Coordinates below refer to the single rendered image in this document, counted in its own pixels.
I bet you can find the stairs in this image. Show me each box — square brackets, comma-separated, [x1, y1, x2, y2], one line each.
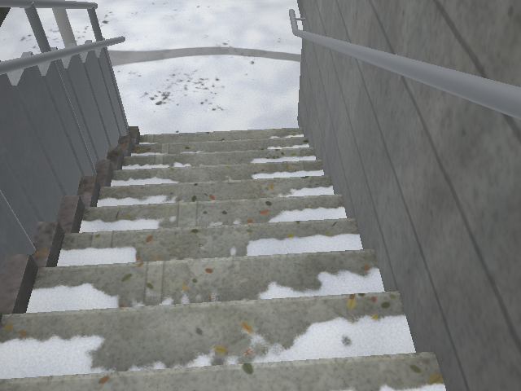
[0, 127, 446, 391]

